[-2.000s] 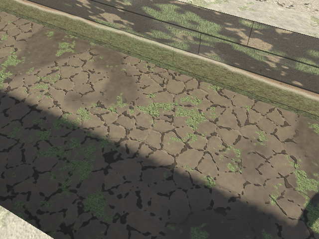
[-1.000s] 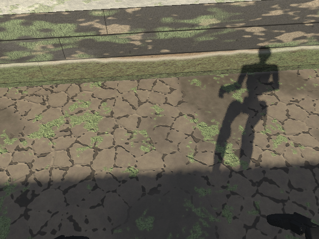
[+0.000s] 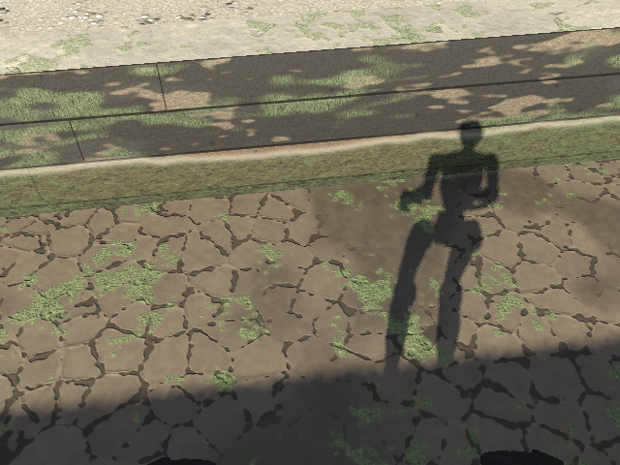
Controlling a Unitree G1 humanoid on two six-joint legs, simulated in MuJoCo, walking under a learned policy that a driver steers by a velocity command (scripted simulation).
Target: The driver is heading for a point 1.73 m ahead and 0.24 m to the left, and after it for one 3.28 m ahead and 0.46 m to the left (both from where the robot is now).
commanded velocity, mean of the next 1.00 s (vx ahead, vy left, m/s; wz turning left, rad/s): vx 0.49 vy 0.00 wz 0.00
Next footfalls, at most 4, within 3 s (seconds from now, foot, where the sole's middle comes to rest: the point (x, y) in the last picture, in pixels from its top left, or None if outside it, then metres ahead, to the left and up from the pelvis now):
none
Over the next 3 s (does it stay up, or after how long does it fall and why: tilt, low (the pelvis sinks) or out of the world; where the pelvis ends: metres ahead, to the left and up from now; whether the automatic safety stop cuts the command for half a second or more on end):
stays up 0.00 0.01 0.00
